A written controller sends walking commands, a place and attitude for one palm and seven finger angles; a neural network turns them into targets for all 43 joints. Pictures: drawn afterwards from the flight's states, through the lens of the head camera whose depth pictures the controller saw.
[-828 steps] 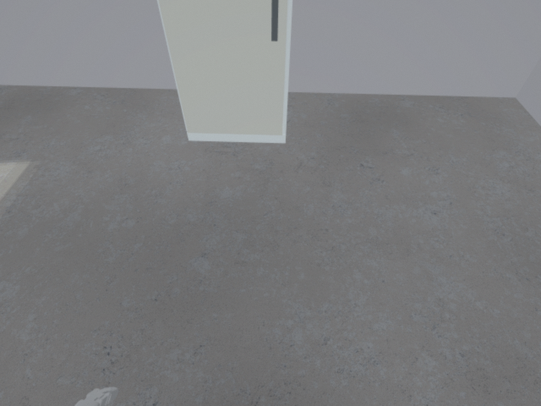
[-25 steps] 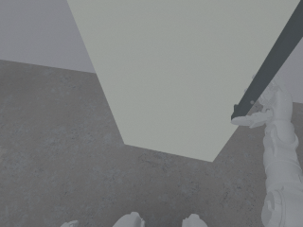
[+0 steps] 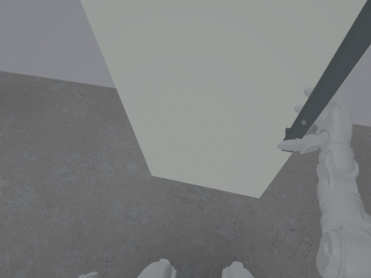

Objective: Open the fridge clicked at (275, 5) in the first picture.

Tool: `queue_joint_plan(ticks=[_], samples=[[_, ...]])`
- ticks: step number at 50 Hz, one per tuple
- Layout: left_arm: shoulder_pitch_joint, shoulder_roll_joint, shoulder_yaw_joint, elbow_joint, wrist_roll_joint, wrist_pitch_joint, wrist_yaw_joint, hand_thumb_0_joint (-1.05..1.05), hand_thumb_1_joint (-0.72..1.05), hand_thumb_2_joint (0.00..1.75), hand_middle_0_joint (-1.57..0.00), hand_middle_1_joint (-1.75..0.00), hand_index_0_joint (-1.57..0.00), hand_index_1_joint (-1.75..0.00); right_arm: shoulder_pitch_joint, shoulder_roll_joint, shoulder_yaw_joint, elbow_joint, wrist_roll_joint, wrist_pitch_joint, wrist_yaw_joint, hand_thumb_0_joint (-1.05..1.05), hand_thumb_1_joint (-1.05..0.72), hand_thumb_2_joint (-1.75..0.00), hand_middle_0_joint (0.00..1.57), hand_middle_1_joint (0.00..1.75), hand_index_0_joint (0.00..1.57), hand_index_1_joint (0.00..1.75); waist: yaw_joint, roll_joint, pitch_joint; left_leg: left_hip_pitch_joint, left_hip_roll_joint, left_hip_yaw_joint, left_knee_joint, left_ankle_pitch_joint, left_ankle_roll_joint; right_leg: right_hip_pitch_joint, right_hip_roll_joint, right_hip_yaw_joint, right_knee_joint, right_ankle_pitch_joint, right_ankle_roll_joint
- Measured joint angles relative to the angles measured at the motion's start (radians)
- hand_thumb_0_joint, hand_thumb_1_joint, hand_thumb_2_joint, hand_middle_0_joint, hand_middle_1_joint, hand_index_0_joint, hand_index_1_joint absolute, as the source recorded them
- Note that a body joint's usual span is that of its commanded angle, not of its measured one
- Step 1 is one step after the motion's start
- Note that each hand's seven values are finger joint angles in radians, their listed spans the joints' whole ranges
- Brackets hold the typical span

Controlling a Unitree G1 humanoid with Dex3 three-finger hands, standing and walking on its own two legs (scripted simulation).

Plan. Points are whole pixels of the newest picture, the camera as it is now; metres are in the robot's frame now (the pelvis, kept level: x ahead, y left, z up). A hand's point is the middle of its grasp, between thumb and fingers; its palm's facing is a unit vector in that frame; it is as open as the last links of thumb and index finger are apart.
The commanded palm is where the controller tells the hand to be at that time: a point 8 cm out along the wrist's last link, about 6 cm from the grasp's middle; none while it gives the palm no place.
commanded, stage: grip the handle and tug to test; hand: right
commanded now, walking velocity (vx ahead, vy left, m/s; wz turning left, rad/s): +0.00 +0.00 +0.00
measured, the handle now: (327, 76) +0.50 -0.20 +0.16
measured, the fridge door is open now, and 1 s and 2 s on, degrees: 0 0 6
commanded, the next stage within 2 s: pull the door a little, standing still in 1.48 s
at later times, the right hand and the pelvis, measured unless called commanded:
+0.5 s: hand (301, 123) +0.45 -0.18 +0.07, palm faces +0.11 +0.99 +0.00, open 9.5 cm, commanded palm +0.42 -0.23 +0.08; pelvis +0.00 +0.00 +0.00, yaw +0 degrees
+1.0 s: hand (299, 122) +0.45 -0.17 +0.08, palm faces +0.09 +1.00 +0.00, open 5.9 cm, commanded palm +0.41 -0.23 +0.08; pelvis +0.00 +0.01 +0.00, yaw +0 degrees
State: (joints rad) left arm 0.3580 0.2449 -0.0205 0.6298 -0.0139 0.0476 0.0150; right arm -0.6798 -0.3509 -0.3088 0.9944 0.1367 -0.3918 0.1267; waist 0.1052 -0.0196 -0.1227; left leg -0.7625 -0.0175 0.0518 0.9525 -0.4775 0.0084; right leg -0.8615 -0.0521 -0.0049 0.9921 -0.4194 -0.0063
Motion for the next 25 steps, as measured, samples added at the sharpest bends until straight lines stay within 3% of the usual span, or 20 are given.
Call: queue_joint_plan(ticks=[11, 25], samples=[[-0.006, 0.000, 0.004, 0.003, 0.003, -0.001, -0.005, 0.01, 0.90, 0.90, -0.20, -0.30, -0.20, -0.30, 0.024, 0.023, 0.008, -0.038, -0.003, -0.018, -0.020, -0.01, 0.42, -0.34, 0.31, 1.21, 0.31, 1.22, -0.006, -0.001, -0.002, 0.006, 0.000, -0.006, -0.002, 0.000, -0.002, 0.009, 0.000, -0.005, -0.003, -0.002, -0.002], [-0.015, 0.002, 0.002, -0.003, 0.003, -0.001, -0.002, 0.01, 0.90, 0.90, -0.20, -0.30, -0.20, -0.30, 0.016, 0.023, 0.011, -0.021, -0.006, -0.012, -0.027, 0.00, -0.13, -0.57, 0.37, 1.29, 0.37, 1.29, -0.007, 0.002, 0.005, 0.011, 0.001, 0.000, -0.003, 0.002, 0.003, 0.014, 0.002, 0.000, -0.011, 0.007, 0.003]])
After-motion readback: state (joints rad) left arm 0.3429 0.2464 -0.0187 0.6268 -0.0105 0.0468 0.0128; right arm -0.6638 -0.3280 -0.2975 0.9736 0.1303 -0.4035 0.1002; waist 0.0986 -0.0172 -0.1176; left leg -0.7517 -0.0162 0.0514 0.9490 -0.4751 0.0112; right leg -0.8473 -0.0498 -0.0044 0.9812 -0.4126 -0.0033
